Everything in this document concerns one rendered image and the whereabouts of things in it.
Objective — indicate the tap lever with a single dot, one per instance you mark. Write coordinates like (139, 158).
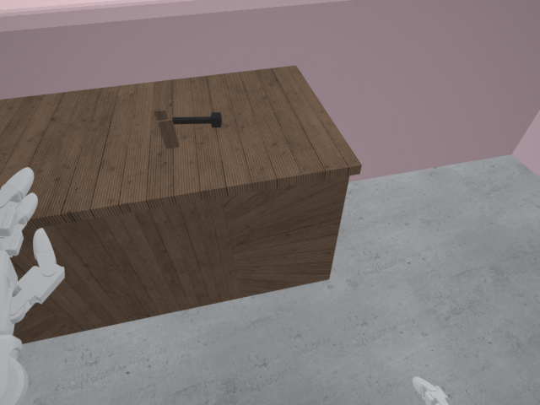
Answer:
(215, 119)

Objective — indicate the left robot forearm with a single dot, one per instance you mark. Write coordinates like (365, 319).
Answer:
(13, 376)

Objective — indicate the left robot hand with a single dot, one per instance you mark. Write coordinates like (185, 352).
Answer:
(38, 283)

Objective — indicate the counter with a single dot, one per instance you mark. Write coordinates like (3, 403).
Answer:
(149, 217)

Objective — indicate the right robot hand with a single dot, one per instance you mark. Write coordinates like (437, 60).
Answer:
(432, 395)

